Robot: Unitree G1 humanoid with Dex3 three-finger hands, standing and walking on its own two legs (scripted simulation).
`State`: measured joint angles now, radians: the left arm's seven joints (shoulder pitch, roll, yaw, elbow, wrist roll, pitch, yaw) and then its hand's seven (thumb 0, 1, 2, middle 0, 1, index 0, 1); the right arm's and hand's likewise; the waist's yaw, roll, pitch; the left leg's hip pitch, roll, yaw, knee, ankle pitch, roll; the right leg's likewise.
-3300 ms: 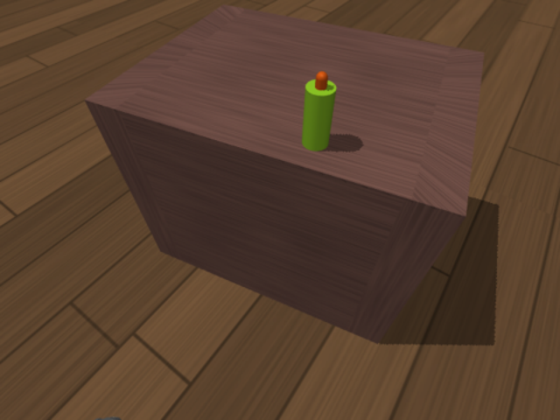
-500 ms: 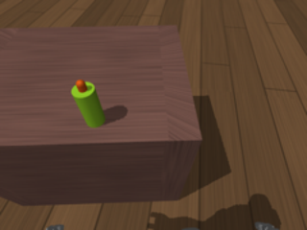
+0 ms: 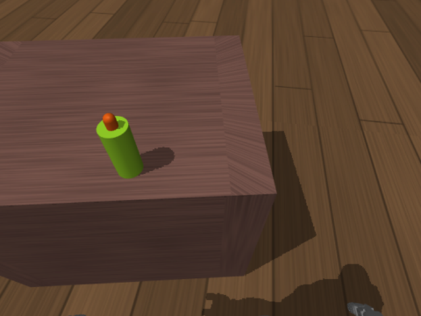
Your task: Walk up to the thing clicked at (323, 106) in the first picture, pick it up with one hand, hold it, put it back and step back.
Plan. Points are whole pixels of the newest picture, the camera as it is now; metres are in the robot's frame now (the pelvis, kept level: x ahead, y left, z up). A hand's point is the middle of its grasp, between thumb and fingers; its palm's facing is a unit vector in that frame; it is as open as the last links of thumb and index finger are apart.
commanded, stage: walk up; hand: left
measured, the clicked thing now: (120, 144) +0.42 +0.21 +0.06
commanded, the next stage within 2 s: stand in 0.30 s
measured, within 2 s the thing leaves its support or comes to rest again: neither
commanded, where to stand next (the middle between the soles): +0.04 -0.01 m, yaw +3 degrees
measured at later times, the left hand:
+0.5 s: hand out of the picture +0.11 +0.25 -0.15, palm faces -0.04 -0.94 -0.34, open 7.4 cm
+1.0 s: hand out of the picture +0.07 +0.27 -0.15, palm faces +0.00 -0.94 -0.35, open 7.4 cm
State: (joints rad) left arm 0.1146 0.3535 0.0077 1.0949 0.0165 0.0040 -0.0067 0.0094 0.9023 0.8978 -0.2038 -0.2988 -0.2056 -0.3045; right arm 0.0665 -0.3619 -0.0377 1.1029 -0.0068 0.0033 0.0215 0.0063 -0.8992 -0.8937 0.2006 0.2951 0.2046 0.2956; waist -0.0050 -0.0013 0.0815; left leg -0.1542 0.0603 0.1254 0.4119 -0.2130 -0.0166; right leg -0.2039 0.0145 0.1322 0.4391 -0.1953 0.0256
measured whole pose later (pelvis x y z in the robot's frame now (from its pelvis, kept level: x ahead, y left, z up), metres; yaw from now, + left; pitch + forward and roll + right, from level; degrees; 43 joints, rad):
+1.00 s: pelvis +0.01 +0.01 +0.01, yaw +3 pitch -2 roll +0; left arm 0.13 0.35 -0.01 1.12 0.02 -0.01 0.00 0.01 0.90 0.90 -0.20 -0.30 -0.21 -0.30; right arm 0.10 -0.35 -0.03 1.13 -0.01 0.00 0.02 0.01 -0.90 -0.89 0.20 0.30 0.20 0.30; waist -0.01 -0.01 0.05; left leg -0.11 0.03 0.09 0.33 -0.18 -0.01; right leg -0.13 -0.02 0.09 0.34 -0.17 0.04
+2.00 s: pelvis +0.01 +0.01 +0.01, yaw +4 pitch -2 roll +0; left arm 0.13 0.36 -0.01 1.11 0.02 -0.01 0.00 0.01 0.90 0.90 -0.20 -0.30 -0.21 -0.30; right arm 0.11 -0.35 -0.02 1.13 -0.01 -0.01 0.02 0.01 -0.90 -0.89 0.20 0.30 0.20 0.30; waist -0.01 -0.01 0.06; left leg -0.12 0.01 0.06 0.34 -0.17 0.00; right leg -0.12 -0.04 0.06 0.33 -0.17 0.05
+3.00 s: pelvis +0.01 +0.00 +0.00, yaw +7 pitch +1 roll +0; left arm 0.21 0.29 0.15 0.61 -0.04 -0.06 0.08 0.01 0.03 0.21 -0.07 -0.06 -0.07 -0.06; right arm 0.18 -0.27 -0.11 0.74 0.03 -0.08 -0.06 0.00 -0.02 -0.21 0.06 0.06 0.06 0.06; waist 0.02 0.01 0.00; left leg -0.23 0.02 0.01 0.42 -0.21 -0.01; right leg -0.21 -0.03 0.01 0.42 -0.22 0.03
